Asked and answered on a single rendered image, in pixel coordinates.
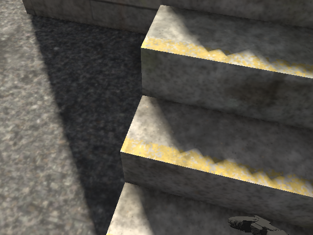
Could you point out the right robot hand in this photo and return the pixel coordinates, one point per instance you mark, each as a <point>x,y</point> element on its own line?
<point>255,225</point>

